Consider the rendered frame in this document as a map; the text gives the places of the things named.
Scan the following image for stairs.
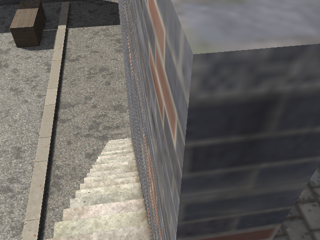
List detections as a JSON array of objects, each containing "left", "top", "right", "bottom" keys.
[{"left": 44, "top": 138, "right": 151, "bottom": 240}]

